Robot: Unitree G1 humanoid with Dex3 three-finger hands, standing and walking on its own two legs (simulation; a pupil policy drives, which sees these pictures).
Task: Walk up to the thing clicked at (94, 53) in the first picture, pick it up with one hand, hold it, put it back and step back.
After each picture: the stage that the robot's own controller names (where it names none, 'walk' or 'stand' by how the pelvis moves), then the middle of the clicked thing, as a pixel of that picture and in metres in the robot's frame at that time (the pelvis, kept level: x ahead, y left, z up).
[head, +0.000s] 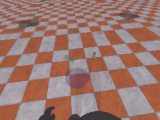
stand; (94, 54) +1.35 -0.01 -0.72
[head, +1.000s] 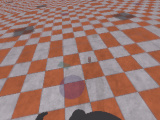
walk; (89, 59) +1.20 +0.17 -0.70
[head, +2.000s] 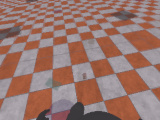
walk; (84, 76) +0.71 +0.18 -0.71
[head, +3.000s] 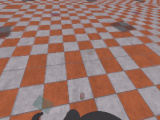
walk; (82, 96) +0.43 +0.08 -0.70
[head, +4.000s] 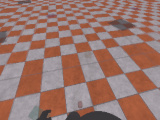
stand; (80, 104) +0.30 +0.11 -0.71
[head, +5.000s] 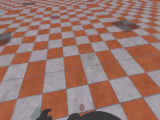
stand; (82, 107) +0.28 +0.09 -0.72
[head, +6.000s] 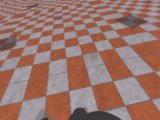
stand; (85, 110) +0.22 +0.11 -0.72
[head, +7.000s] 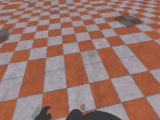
stand; (83, 107) +0.24 +0.07 -0.72
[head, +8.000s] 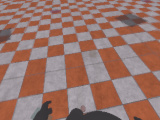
stand; (83, 109) +0.22 +0.08 -0.71
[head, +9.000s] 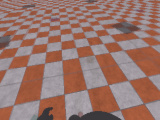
stand; (80, 115) +0.20 +0.10 -0.72
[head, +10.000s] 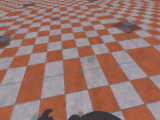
stand; (81, 115) +0.20 +0.10 -0.72
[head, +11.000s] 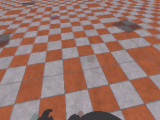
stand; (80, 114) +0.19 +0.10 -0.72
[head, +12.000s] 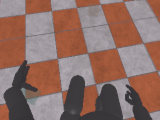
go down; (79, 83) +0.26 +0.12 -0.42
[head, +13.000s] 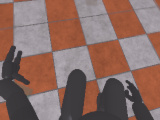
go down; (77, 78) +0.28 +0.14 -0.30
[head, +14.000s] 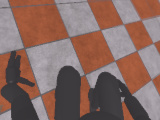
close in; (65, 78) +0.26 +0.15 -0.22
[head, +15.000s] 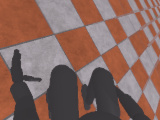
close; (56, 79) +0.27 +0.15 -0.21
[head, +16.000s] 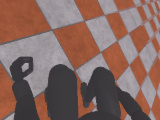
close; (54, 77) +0.26 +0.16 -0.21
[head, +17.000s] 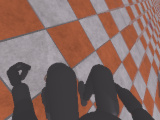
lift; (51, 78) +0.27 +0.15 -0.20
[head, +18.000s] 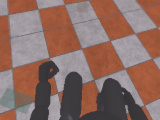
lift; (76, 81) +0.29 +0.14 -0.32
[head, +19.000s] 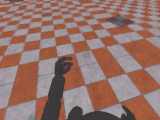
go down; (80, 111) +0.22 +0.09 -0.66
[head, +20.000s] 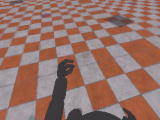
hold; (79, 111) +0.21 +0.11 -0.68
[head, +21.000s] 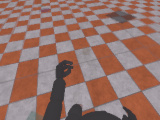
stand; (80, 107) +0.23 +0.10 -0.66
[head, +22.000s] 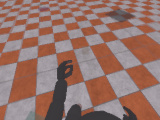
crouch; (79, 107) +0.22 +0.11 -0.67
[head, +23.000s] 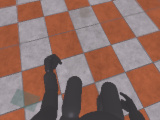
crouch; (77, 83) +0.28 +0.12 -0.40
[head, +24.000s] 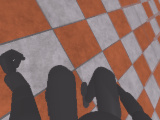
lower; (54, 76) +0.27 +0.16 -0.22
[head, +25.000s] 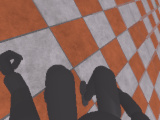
lower; (53, 76) +0.27 +0.16 -0.21
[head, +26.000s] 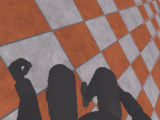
lower; (54, 76) +0.27 +0.16 -0.22
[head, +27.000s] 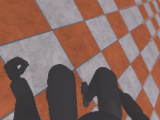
lower; (55, 76) +0.27 +0.16 -0.21
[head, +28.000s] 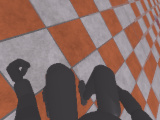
lower; (51, 76) +0.28 +0.16 -0.21
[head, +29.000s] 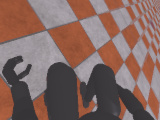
open; (53, 78) +0.28 +0.15 -0.18
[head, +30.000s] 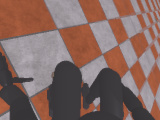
rise; (58, 75) +0.28 +0.15 -0.20
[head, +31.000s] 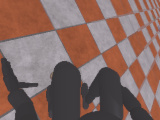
withdraw; (56, 75) +0.28 +0.16 -0.20
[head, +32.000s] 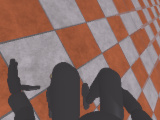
withdraw; (56, 76) +0.27 +0.16 -0.19
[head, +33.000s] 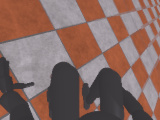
stand; (57, 76) +0.27 +0.16 -0.19
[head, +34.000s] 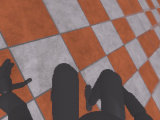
stand; (60, 77) +0.27 +0.16 -0.20
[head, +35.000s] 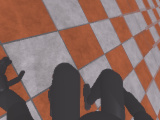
stand; (58, 76) +0.27 +0.16 -0.20
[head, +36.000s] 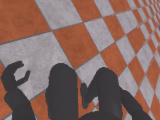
lift; (54, 77) +0.27 +0.16 -0.20
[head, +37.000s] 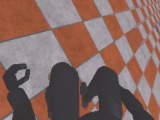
lift; (54, 76) +0.27 +0.16 -0.20
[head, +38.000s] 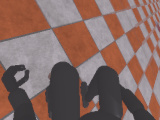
lift; (55, 76) +0.28 +0.16 -0.19
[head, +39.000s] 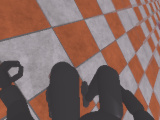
lift; (55, 75) +0.27 +0.15 -0.19
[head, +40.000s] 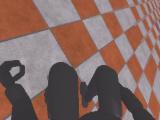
lift; (53, 76) +0.27 +0.16 -0.19
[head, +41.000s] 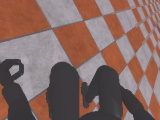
lift; (55, 76) +0.27 +0.15 -0.19
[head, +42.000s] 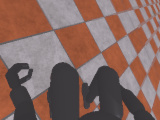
lift; (56, 76) +0.27 +0.15 -0.19
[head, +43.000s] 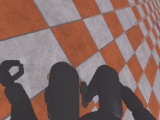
lift; (54, 76) +0.27 +0.15 -0.19
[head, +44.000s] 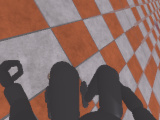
lift; (54, 76) +0.28 +0.15 -0.19
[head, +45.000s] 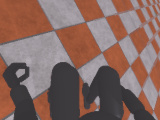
lift; (57, 76) +0.27 +0.15 -0.19
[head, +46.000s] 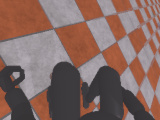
lift; (56, 75) +0.28 +0.15 -0.19
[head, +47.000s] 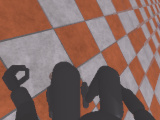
lift; (56, 75) +0.27 +0.15 -0.19
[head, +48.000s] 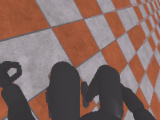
lift; (55, 76) +0.27 +0.15 -0.19
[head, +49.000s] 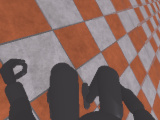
lift; (56, 77) +0.27 +0.15 -0.19
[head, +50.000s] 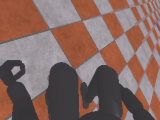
lift; (54, 77) +0.27 +0.15 -0.19
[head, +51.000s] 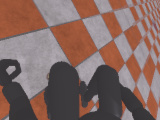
lift; (53, 76) +0.28 +0.15 -0.19
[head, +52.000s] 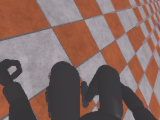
lift; (55, 75) +0.28 +0.15 -0.19
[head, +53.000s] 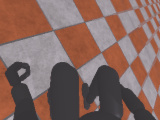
lift; (56, 77) +0.27 +0.15 -0.19
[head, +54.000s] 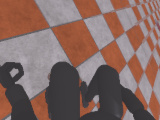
lift; (54, 76) +0.27 +0.15 -0.19
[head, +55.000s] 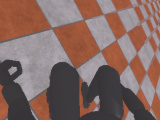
lift; (55, 76) +0.27 +0.15 -0.19
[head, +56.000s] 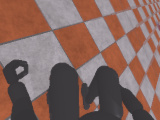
lift; (56, 77) +0.27 +0.15 -0.19
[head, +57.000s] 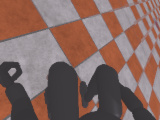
lift; (53, 76) +0.28 +0.15 -0.19
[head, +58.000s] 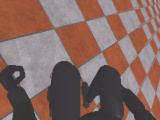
lift; (56, 75) +0.28 +0.15 -0.19
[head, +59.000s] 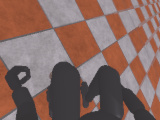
lift; (56, 75) +0.28 +0.15 -0.19
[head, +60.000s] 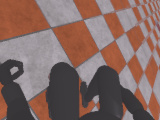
lift; (55, 76) +0.27 +0.15 -0.19
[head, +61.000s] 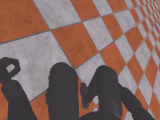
lift; (54, 77) +0.27 +0.15 -0.19
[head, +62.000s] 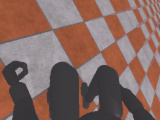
lift; (56, 76) +0.28 +0.15 -0.19
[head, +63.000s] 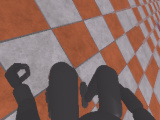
lift; (54, 76) +0.28 +0.15 -0.19
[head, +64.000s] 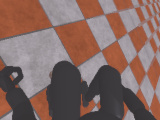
lift; (56, 74) +0.28 +0.15 -0.19
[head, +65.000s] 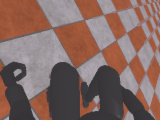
lift; (56, 76) +0.27 +0.15 -0.19
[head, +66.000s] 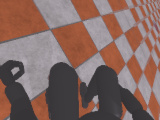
lift; (54, 77) +0.27 +0.15 -0.19
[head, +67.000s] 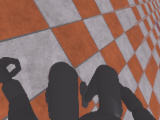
lift; (54, 76) +0.28 +0.15 -0.19
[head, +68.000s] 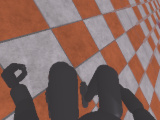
lift; (54, 76) +0.28 +0.15 -0.19
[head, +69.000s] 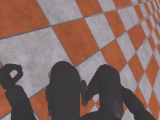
lift; (54, 74) +0.28 +0.15 -0.19
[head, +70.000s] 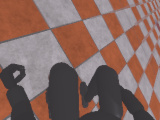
lift; (54, 76) +0.27 +0.15 -0.19
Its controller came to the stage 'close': yes
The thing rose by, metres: 0.00
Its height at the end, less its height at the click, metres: +0.00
